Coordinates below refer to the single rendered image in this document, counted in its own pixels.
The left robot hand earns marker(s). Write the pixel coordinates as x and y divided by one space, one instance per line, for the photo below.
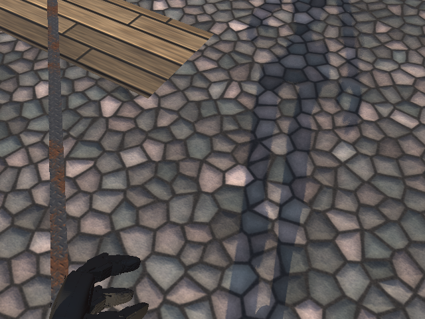
79 299

